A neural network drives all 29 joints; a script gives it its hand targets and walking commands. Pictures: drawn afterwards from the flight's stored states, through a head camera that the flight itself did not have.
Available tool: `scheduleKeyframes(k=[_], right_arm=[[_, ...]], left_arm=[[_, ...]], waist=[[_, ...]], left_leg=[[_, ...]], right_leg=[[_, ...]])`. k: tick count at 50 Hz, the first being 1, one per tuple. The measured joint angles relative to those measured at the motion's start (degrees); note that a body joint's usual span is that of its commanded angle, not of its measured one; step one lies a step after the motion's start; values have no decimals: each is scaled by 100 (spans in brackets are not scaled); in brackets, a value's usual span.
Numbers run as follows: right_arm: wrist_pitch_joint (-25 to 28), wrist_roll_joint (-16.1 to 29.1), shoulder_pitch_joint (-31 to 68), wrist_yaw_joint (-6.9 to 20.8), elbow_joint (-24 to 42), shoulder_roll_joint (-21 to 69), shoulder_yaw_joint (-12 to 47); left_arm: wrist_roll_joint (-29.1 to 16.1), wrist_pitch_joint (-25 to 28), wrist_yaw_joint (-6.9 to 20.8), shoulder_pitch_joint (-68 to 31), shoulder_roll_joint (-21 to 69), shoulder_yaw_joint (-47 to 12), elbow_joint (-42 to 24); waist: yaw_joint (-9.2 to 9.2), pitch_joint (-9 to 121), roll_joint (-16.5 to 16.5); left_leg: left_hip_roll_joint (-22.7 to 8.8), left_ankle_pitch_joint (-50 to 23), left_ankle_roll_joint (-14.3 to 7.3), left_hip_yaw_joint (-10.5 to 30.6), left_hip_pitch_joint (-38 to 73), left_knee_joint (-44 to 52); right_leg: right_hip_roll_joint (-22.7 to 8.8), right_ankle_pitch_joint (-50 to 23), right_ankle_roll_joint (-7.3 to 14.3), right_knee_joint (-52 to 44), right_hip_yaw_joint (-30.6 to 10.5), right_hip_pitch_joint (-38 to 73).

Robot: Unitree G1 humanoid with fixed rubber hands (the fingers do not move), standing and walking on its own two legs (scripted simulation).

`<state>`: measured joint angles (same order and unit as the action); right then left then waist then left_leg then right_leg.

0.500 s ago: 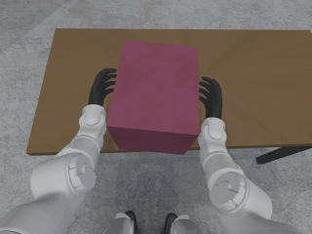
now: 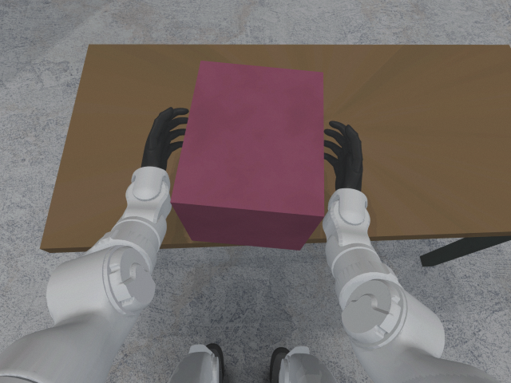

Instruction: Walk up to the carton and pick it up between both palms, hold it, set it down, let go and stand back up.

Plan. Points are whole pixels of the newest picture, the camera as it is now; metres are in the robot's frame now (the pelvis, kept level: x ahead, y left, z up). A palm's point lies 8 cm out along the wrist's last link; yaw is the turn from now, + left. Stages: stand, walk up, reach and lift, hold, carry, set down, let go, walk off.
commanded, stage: set down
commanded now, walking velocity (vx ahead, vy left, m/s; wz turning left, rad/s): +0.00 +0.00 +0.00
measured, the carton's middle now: (253, 161) +0.49 +0.00 -0.06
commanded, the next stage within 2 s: none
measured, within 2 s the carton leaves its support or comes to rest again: neither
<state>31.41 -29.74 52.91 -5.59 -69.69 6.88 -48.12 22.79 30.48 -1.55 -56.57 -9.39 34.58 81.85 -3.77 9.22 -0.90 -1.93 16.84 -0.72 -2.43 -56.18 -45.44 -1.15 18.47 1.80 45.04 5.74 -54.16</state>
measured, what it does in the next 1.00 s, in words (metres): stands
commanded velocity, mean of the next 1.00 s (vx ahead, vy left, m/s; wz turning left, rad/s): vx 0.00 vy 0.00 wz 0.00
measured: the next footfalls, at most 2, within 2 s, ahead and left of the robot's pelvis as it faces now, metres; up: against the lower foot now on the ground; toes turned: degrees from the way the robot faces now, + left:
none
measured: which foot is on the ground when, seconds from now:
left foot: down 0.00-1.00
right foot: down 0.00-1.00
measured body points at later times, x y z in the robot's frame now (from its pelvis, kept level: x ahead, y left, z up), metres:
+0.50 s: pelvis +0.00 +0.00 -0.03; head +0.15 +0.01 +0.40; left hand +0.50 +0.16 +0.00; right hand +0.46 -0.18 -0.01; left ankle +0.03 +0.11 -0.69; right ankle +0.01 -0.10 -0.69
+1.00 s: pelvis +0.00 +0.00 +0.00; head +0.12 +0.00 +0.43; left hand +0.50 +0.18 +0.07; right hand +0.48 -0.21 +0.06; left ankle +0.03 +0.12 -0.69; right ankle +0.01 -0.10 -0.69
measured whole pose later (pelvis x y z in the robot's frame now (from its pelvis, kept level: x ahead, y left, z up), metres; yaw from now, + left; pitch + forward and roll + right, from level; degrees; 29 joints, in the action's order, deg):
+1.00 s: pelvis +0.00 +0.00 +0.00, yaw -3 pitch +31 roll -2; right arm 19.8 23.4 63.7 -4.4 -82.2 -15.0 5.8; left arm -16.2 23.3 -0.5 -67.7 -17.2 -5.2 90.5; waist -0.4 16.8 -1.3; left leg -2.5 17.0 -0.1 -1.2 -60.6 -46.7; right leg 1.3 16.5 1.2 44.2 3.3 -58.6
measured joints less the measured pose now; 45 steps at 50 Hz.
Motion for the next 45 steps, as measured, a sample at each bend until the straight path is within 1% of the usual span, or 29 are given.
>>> scheduleKeyframes(k=[6,8,9,11,14,16,18,20,24,27,29,35,38,41,45], right_arm=[[33,52,42,-16,-142,-98,164],[25,124,85,-17,-309,-205,336],[2,256,119,-48,-444,-300,530],[-111,766,232,-104,-829,-561,1187],[-240,1755,447,-187,-1416,-836,2273],[-259,2288,578,-216,-1683,-929,2812],[-251,2732,715,-243,-1845,-1008,3218],[-249,3102,866,-255,-1984,-1095,3525],[-272,3672,1092,-233,-2184,-1308,3971],[-306,4115,1156,-179,-2183,-1484,4341],[-319,4365,1152,-146,-2070,-1593,4544],[-472,4826,1204,-17,-1893,-1862,4942],[-586,4944,1190,37,-1811,-1961,5043],[-727,5025,1139,87,-1641,-2022,5103],[-923,5171,1101,120,-1389,-2102,5247]], left_arm=[[-44,1,-25,-27,-50,-72,56],[-126,-8,-58,-48,-93,-159,138],[-232,-40,-94,-85,-130,-283,223],[-670,-119,-196,-212,-238,-754,527],[-1606,-126,-301,-442,-370,-1604,1038],[-2109,-61,-329,-616,-420,-2080,1296],[-2473,-6,-317,-823,-452,-2430,1486],[-2732,18,-265,-1042,-484,-2694,1674],[-3102,5,-182,-1329,-545,-3106,1911],[-3301,-7,-120,-1357,-604,-3319,1957],[-3460,0,-91,-1283,-658,-3440,1845],[-3791,-31,-15,-1101,-823,-3821,1523],[-3916,-120,19,-1091,-840,-3951,1373],[-4015,-245,30,-1091,-843,-4064,1196],[-4031,-458,51,-1113,-812,-4077,974]], waist=[[11,23,-6],[11,53,-3],[23,73,6],[61,155,16],[59,397,-4],[40,545,-20],[31,599,-25],[26,588,-16],[27,561,23],[81,559,40],[124,593,33],[237,693,-49],[295,722,-71],[317,768,-78],[331,801,-94]], left_leg=[[-13,25,9,-8,-48,-60],[-21,30,14,-15,-71,-76],[-32,39,17,-24,-94,-97],[-73,72,25,-37,-198,-173],[-121,148,40,-16,-495,-363],[-134,214,55,19,-703,-528],[-138,288,70,60,-848,-707],[-131,353,74,95,-936,-850],[-106,400,69,118,-1042,-980],[-96,390,73,116,-1093,-984],[-85,369,80,125,-1145,-966],[-63,299,76,154,-1238,-876],[-61,255,70,157,-1196,-787],[-62,202,70,157,-1112,-663],[-63,127,71,166,-891,-465]], right_leg=[[14,19,7,62,-19,-57],[23,20,9,77,-31,-86],[34,22,10,94,-43,-114],[74,23,14,135,-66,-217],[121,56,20,263,-65,-492],[133,113,24,402,-48,-680],[138,187,25,560,-30,-809],[139,252,22,699,-23,-890],[130,309,24,847,-37,-1005],[137,294,11,857,-71,-1070],[144,266,-2,839,-93,-1129],[164,166,-23,720,-126,-1220],[181,102,-34,612,-145,-1177],[198,34,-39,474,-164,-1094],[226,-68,-45,243,-184,-868]])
